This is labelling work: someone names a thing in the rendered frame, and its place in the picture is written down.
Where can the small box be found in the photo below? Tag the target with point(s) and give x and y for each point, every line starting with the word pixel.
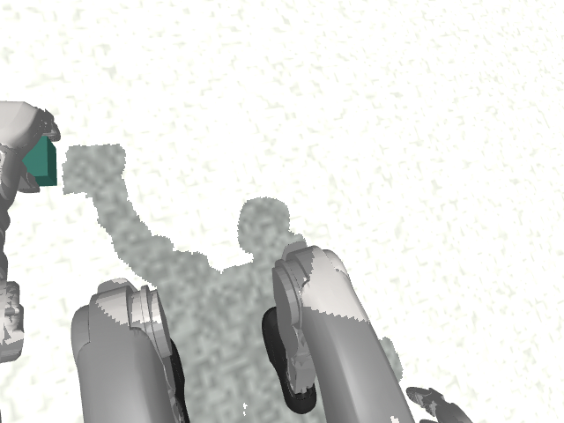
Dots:
pixel 41 162

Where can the right robot hand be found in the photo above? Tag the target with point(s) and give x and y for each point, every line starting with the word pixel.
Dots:
pixel 435 404

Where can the right robot foot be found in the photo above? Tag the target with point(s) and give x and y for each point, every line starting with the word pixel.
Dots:
pixel 299 403

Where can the left robot arm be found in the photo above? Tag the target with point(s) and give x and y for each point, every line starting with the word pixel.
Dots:
pixel 11 312

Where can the left robot hand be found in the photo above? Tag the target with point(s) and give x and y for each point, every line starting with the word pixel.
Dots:
pixel 21 128

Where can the left robot foot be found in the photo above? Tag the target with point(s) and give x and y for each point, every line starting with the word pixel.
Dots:
pixel 179 381

